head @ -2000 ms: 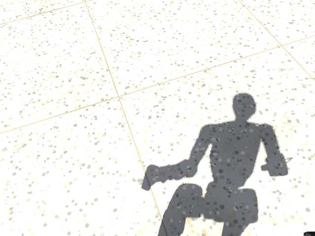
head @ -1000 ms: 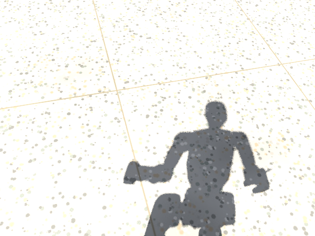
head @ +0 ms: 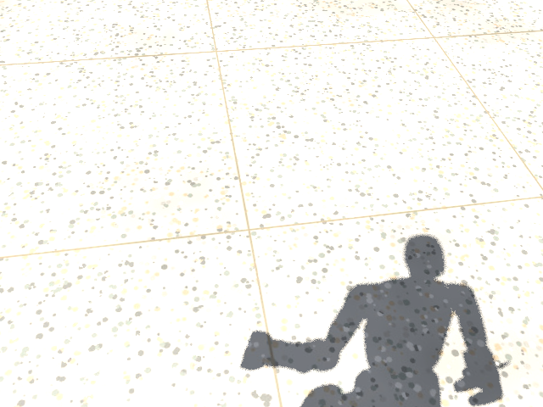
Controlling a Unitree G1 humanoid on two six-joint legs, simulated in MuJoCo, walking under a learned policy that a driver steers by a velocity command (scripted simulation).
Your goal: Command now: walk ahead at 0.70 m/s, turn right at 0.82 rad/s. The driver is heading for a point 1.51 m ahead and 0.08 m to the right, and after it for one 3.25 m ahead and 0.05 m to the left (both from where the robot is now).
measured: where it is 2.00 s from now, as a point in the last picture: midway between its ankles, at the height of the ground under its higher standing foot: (269, 113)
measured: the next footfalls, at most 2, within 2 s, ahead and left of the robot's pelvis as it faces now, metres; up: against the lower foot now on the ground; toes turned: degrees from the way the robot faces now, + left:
right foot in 0.28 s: +0.33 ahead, -0.20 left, +0.00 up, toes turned -21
left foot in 0.76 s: +0.81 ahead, -0.23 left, +0.00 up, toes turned -11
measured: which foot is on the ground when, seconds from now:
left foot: down 0.00-0.28, up 0.30-0.74, down 0.76-1.00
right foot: up 0.00-0.26, down 0.28-0.78, up 0.80-1.00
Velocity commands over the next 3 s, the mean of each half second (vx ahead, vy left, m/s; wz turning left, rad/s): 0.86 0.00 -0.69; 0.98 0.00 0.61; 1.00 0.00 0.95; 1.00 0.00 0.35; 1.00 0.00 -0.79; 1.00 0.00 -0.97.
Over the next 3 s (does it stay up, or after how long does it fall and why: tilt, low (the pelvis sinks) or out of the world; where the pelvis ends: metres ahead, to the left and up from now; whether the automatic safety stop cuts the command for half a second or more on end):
stays up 2.39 0.24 -0.04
